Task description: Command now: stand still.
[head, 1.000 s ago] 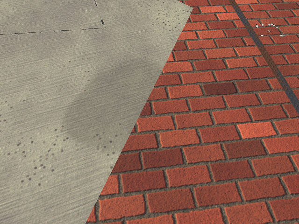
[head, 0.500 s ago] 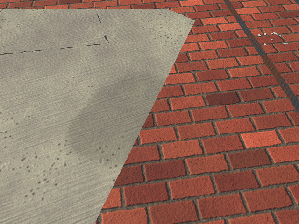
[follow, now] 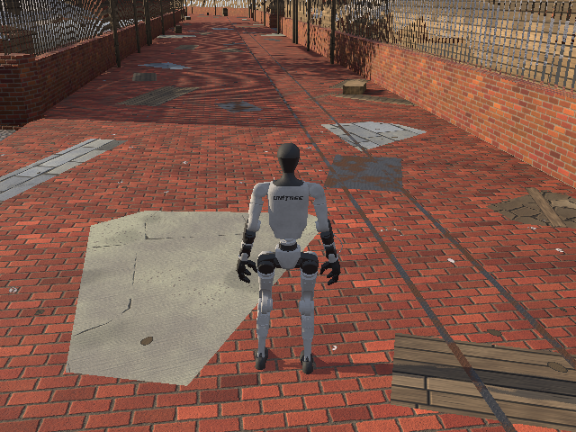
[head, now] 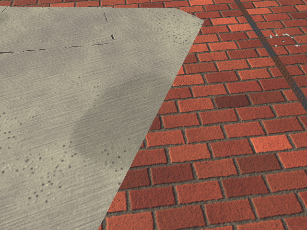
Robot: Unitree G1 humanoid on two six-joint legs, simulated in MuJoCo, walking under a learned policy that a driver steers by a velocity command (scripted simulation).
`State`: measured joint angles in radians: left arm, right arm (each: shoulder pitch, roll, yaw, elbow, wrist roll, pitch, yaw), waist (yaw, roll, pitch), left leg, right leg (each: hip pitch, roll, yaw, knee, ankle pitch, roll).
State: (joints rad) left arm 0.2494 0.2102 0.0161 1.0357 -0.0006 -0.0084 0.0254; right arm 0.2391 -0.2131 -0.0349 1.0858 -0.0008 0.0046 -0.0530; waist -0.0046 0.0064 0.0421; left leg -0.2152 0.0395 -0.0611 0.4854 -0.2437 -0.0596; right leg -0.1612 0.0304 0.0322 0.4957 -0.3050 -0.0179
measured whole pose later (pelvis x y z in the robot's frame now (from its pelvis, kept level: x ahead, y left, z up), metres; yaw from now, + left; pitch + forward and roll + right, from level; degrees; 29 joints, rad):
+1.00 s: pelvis +0.30 +0.00 -0.01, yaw +1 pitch +1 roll +0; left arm 0.03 0.24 0.05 0.88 -0.02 -0.11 -0.04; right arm 0.43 -0.22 -0.03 1.04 0.03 -0.09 0.00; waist -0.03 0.01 0.05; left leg -0.18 0.01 -0.06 1.11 -0.45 0.03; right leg -0.45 0.03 -0.07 0.57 -0.15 -0.07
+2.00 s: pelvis +0.88 +0.03 -0.01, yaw +0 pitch +2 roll +2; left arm 0.00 0.23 0.04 0.86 -0.02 -0.09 -0.04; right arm 0.41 -0.25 -0.07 1.01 0.02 -0.06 -0.01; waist -0.07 -0.02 0.01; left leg 0.09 -0.02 0.05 0.26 -0.39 0.00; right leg -0.52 -0.04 -0.02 0.49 -0.03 -0.07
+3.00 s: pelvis +1.24 +0.03 -0.01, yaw +30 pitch +3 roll +0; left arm 0.14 0.29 0.06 0.83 0.00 -0.02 0.03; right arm 0.16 -0.29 -0.08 0.66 0.00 0.04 -0.03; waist -0.01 0.01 0.01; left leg -0.41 -0.14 -0.18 0.52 -0.15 0.04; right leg -0.37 0.01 0.08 0.59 -0.27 0.04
